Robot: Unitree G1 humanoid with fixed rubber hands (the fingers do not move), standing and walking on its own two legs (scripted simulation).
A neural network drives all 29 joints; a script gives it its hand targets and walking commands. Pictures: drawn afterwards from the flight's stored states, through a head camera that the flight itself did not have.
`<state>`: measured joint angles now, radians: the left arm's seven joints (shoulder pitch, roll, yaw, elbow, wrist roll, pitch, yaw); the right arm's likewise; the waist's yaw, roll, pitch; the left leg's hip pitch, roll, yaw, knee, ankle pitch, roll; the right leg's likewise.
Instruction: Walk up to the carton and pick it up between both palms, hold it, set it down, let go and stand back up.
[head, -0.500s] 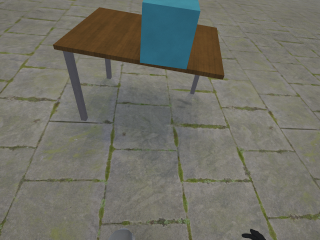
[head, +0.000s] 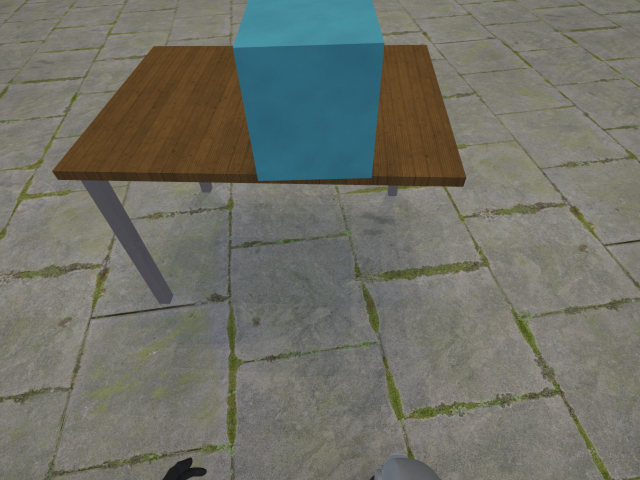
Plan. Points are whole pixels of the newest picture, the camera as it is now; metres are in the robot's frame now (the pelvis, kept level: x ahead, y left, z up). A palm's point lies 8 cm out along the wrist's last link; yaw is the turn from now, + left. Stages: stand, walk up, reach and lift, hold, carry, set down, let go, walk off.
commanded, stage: walk up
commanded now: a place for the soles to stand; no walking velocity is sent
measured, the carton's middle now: (312, 88) +0.88 -0.02 +0.05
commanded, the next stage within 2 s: none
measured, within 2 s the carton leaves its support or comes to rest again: neither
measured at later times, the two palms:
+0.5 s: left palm out of the picture +0.18 +0.35 -0.15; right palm (408, 363) +0.30 -0.13 -0.10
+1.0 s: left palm (159, 284) +0.49 +0.29 -0.11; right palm (417, 326) +0.38 -0.17 -0.14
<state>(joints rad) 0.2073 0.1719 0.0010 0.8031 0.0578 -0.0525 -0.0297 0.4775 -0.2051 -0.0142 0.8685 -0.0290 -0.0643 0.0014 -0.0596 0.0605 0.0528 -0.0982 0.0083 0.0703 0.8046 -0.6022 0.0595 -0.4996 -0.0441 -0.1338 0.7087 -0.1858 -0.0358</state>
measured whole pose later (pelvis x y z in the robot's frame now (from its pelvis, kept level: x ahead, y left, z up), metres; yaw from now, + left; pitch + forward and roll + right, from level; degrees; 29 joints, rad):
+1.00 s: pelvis +0.35 +0.08 +0.00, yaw -4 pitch -3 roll -2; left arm 0.15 0.15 0.00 0.77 0.01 0.02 0.02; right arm 0.27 -0.25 -0.03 0.80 -0.02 0.03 -0.02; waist -0.03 0.09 0.15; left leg -0.39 0.05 0.02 1.09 -0.70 -0.01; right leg -0.48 -0.06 -0.09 0.78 -0.24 -0.01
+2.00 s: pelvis +0.35 +0.06 +0.02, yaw +2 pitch -1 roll +0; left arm 0.17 0.23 0.00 0.92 0.00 0.04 0.00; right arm 0.27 -0.22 -0.01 0.89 0.00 0.01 0.01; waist -0.01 0.00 0.05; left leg -0.32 0.00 -0.04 0.64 -0.31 -0.01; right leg -0.41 -0.10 -0.15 0.59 -0.17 -0.01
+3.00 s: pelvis +0.41 -0.03 +0.02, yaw +6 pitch -3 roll -2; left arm 0.28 0.17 -0.01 0.88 0.00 0.06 0.00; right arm 0.26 -0.24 -0.03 0.87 -0.04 0.03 -0.07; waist 0.00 0.07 0.10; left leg -0.38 0.02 -0.02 0.92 -0.51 0.02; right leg -0.27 0.08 -0.21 0.60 -0.31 -0.11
